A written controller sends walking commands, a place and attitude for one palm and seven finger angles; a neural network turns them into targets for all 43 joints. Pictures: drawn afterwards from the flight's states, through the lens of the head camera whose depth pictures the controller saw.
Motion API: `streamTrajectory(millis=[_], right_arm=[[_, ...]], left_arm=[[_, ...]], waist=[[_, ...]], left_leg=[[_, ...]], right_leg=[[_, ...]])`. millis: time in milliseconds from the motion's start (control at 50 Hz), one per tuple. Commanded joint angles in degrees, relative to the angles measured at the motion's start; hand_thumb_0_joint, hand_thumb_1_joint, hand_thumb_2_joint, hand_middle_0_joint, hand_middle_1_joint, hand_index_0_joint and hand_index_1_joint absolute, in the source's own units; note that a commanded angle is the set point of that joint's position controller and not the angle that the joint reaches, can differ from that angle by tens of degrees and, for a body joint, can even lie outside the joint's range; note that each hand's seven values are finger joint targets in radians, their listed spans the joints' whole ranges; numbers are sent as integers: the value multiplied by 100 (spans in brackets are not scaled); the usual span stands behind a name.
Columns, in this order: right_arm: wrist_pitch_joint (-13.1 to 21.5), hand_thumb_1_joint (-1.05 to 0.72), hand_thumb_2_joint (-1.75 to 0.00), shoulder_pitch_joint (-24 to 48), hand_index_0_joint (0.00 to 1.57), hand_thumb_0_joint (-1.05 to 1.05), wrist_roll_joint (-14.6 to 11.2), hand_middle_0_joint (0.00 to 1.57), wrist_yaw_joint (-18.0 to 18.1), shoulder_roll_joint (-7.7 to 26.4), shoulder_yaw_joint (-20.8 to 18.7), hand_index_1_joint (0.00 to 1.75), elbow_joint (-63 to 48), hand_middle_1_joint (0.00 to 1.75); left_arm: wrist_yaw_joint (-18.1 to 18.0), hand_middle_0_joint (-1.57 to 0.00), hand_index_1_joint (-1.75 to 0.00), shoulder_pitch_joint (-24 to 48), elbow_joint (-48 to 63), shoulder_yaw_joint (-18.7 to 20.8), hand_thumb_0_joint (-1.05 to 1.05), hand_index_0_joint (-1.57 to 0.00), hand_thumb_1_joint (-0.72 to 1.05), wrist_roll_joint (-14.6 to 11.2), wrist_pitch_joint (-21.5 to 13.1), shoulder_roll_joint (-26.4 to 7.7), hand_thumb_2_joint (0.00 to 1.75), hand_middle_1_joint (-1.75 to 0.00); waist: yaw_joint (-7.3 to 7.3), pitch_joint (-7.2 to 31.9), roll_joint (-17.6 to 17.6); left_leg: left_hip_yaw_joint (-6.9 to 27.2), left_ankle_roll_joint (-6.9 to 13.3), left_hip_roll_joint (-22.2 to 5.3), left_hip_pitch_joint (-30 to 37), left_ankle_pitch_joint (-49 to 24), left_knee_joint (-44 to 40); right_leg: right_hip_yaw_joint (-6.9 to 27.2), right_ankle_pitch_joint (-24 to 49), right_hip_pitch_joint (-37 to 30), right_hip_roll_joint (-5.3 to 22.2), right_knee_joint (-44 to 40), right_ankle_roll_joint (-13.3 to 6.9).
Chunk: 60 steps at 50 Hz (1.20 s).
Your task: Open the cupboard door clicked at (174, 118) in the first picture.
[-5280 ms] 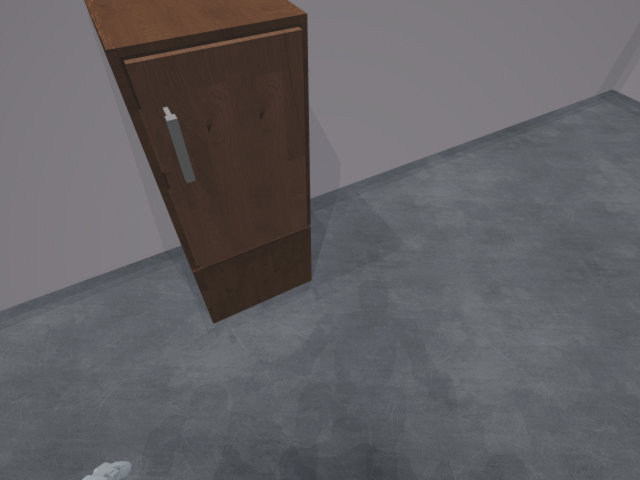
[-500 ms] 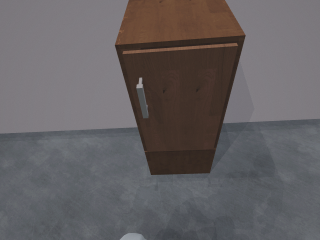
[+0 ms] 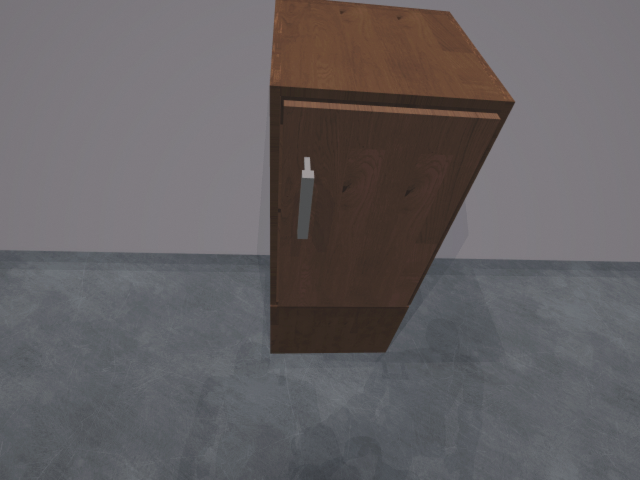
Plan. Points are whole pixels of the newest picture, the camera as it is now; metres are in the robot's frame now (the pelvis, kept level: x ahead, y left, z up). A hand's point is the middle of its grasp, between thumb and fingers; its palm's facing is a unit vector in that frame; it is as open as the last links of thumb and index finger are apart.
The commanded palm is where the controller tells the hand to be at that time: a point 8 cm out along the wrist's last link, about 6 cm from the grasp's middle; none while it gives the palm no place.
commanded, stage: come to a stop and stand still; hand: left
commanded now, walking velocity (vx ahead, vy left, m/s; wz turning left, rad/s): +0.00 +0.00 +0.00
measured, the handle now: (304, 199) +0.58 +0.06 -0.02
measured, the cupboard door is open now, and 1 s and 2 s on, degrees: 0 0 0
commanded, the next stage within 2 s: look again from close up in 1.12 s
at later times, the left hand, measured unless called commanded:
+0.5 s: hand out of the picture +0.07 +0.15 -0.18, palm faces +0.06 -0.97 -0.22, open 7.2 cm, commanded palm none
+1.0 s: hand out of the picture -0.02 +0.13 -0.18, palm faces +0.05 -0.99 -0.15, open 7.4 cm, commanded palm none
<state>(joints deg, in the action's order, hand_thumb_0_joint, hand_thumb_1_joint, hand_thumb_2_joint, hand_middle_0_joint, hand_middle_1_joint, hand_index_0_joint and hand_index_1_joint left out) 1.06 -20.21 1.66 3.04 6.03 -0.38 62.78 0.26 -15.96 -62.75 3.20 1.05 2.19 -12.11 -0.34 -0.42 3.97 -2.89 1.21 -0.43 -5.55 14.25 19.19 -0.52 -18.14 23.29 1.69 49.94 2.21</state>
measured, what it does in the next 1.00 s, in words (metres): steps on the spot: right foot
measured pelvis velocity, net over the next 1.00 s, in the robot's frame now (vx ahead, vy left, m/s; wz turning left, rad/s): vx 0.00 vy -0.03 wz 0.00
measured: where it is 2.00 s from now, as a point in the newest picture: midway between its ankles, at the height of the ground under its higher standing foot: outside the picture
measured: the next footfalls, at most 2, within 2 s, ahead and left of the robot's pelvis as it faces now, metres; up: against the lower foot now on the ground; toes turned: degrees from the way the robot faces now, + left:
right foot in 0.12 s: +0.05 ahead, -0.13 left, +0.00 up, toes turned -4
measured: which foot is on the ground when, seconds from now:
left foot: down 0.00-1.00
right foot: up 0.00-0.10, down 0.12-1.00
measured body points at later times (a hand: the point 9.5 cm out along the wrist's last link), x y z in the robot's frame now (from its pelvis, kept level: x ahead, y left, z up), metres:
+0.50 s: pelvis +0.03 -0.03 -0.01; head +0.03 -0.04 +0.44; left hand +0.06 +0.20 -0.16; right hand +0.02 -0.25 -0.17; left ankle -0.05 +0.10 -0.75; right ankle +0.01 -0.13 -0.75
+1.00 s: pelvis +0.00 -0.03 +0.00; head +0.01 -0.03 +0.45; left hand -0.02 +0.18 -0.17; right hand -0.01 -0.24 -0.17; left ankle -0.05 +0.10 -0.75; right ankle +0.01 -0.13 -0.75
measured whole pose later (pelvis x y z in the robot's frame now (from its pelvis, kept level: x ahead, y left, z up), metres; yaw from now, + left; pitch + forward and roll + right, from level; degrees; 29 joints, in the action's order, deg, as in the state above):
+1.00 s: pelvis +0.00 -0.03 +0.00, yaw +0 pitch -2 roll +0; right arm 0.2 -16.0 0.9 2.5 7.0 -0.1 66.4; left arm -1.4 -16.3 -66.8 0.0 0.1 -0.2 -7.0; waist 0.7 -2.5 -0.3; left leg -2.3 -1.7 -2.9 -4.3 16.0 21.9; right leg -4.1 -11.5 9.2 -0.7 22.1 -1.7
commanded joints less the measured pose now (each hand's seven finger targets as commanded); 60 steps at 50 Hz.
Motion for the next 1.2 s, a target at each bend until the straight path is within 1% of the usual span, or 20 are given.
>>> streamTrajectory(millis=[0, 40, 60, 80, 100, 120, 140, 160, 180, 200, 240, 300, 320, 460, 580, 720, 860, 1000, 1060, 1180], right_arm=[[87, -90, -90, -426, 20, 0, -10, 20, 76, 938, -180, 30, 20, 30], [63, -90, -90, -389, 20, 0, -26, 20, 63, 963, -203, 30, 97, 30], [57, -90, -90, -353, 20, 0, -56, 20, 59, 942, -212, 30, 119, 30], [70, -90, -90, -377, 20, 0, -87, 20, 47, 855, -195, 30, 140, 30], [92, -90, -90, -412, 20, 0, -135, 20, 19, 645, -160, 30, 131, 30], [108, -90, -90, -332, 20, 0, -152, 20, 3, 448, -87, 30, 102, 30], [90, -90, -90, -313, 20, 0, -154, 20, -18, 402, -84, 30, 114, 30], [40, -90, -90, -358, 20, 0, -123, 20, -12, 374, -88, 30, 178, 30], [24, -90, -90, -350, 20, 0, -108, 20, -4, 444, -88, 30, 242, 30], [20, -90, -90, -346, 20, 0, -105, 20, -6, 447, -85, 30, 278, 30], [57, -90, -90, -395, 20, 0, -95, 20, 9, 464, -70, 30, 378, 30], [45, -90, -90, -324, 20, 0, -97, 20, 25, 471, -81, 30, 406, 30], [30, -90, -90, -311, 20, 0, -98, 20, 29, 474, -83, 30, 407, 30], [-36, -90, -90, -52, 20, 0, -94, 20, 21, 512, -80, 30, 365, 30], [-46, -90, -90, 92, 20, 0, -99, 20, 6, 635, -67, 30, 290, 30], [-42, -90, -90, 140, 20, 0, -110, 20, -7, 679, -49, 30, 248, 30], [-38, -90, -90, 76, 20, 0, -104, 20, -22, 652, -42, 30, 270, 30], [-12, -90, -90, -21, 20, 0, -109, 20, -30, 616, -42, 30, 275, 30], [17, -90, -90, -101, 20, 0, -112, 20, -34, 608, -41, 30, 281, 30], [45, -90, -90, -148, 20, 0, -121, 20, -31, 602, -47, 30, 296, 30]], left_arm=[[-54, -20, -30, 461, 393, -91, 0, -20, 90, -55, -175, 28, 90, -30], [-73, -20, -30, 280, 306, -79, 0, -20, 90, -70, -206, 49, 90, -30], [-84, -20, -30, 96, 190, -70, 0, -20, 90, -69, -229, 30, 90, -30], [-106, -20, -30, -74, 92, -72, 0, -20, 90, -62, -272, -33, 90, -30], [-159, -20, -30, -247, 8, -49, 0, -20, 90, -66, -318, -246, 90, -30], [-200, -20, -30, -358, -102, -55, 0, -20, 90, -68, -354, -352, 90, -30], [-202, -20, -30, -277, -119, -79, 0, -20, 90, -80, -344, -435, 90, -30], [-217, -20, -30, -183, -106, -72, 0, -20, 90, -81, -352, -390, 90, -30], [-229, -20, -30, -140, -116, -98, 0, -20, 90, -95, -366, -296, 90, -30], [-235, -20, -30, -36, -103, -132, 0, -20, 90, -104, -349, -223, 90, -30], [-252, -20, -30, 41, -67, -151, 0, -20, 90, -110, -342, -130, 90, -30], [-278, -20, -30, -6, -89, -152, 0, -20, 90, -98, -336, -112, 90, -30], [-281, -20, -30, 29, -90, -150, 0, -20, 90, -99, -331, -124, 90, -30], [-272, -20, -30, 43, -88, -166, 0, -20, 90, -76, -319, -139, 90, -30], [-247, -20, -30, -34, -126, -183, 0, -20, 90, -83, -331, -210, 90, -30], [-228, -20, -30, -145, -179, -208, 0, -20, 90, -76, -330, -200, 90, -30], [-224, -20, -30, -249, -221, -218, 0, -20, 90, -75, -323, -136, 90, -30], [-229, -20, -30, -320, -211, -224, 0, -20, 90, -68, -308, -69, 90, -30], [-230, -20, -30, -311, -189, -218, 0, -20, 90, -73, -325, -87, 90, -30], [-238, -20, -30, -303, -188, -226, 0, -20, 90, -72, -324, -83, 90, -30]], waist=[[-218, -241, -1414], [-102, -120, -1395], [8, -65, -1220], [71, 61, -968], [103, 262, -547], [103, 296, -124], [67, 114, -70], [35, 194, 326], [25, 204, 429], [13, 73, 318], [31, 34, -166], [41, 21, -304], [33, -31, -365], [10, -312, -295], [16, -228, -381], [22, -271, -423], [40, -476, -417], [83, -569, -384], [73, -415, -356], [82, -414, -461]], left_leg=[[922, 717, -1408, 394, -3839, -31], [909, 602, -1312, 302, -3667, 162], [862, 469, -1208, 54, -3239, 310], [740, 258, -1001, -214, -2808, 510], [554, 26, -826, -861, -1992, 716], [293, -143, -568, -1230, -876, 621], [234, -185, -420, -1274, -127, 436], [220, -201, -444, -1041, -319, 386], [217, -211, -479, -764, -585, 357], [236, -200, -518, -632, -865, 280], [326, -162, -609, -464, -1818, 174], [292, -150, -637, -255, -2061, 241], [287, -156, -638, -269, -1954, 214], [283, -157, -615, -211, -1334, 113], [269, -149, -606, -98, -1105, 48], [280, -126, -586, -102, -795, -23], [307, -99, -547, -243, -498, -94], [345, -70, -556, -391, -383, -167], [373, -67, -564, -430, -534, -154], [409, -58, -598, -463, -664, -188]], right_leg=[[-157, -477, -118, 50, -1249, -51], [-249, -39, -618, -14, -2007, -102], [-299, 626, -1105, -11, -2525, -110], [-201, 1392, -1656, 97, -2992, -145], [296, 2440, -2515, 574, -2928, -263], [600, 3610, -2782, 1061, -2657, -492], [569, 3702, -2579, 1269, -2593, -640], [514, 3624, -2436, 1094, -2589, -697], [447, 3650, -2263, 940, -2617, -666], [263, 3509, -2062, 783, -2589, -602], [120, 3525, -2055, 593, -2431, -477], [116, 3451, -1968, 541, -2491, -448], [121, 3343, -1951, 555, -2543, -448], [208, 2834, -1703, 530, -2848, -430], [255, 2492, -1694, 520, -3016, -422], [298, 1830, -1577, 482, -3213, -403], [352, 1093, -1398, 443, -3369, -396], [294, 906, -1330, 422, -3323, -368], [260, 1106, -1480, 440, -3229, -366], [201, 1332, -1513, 443, -3118, -361]])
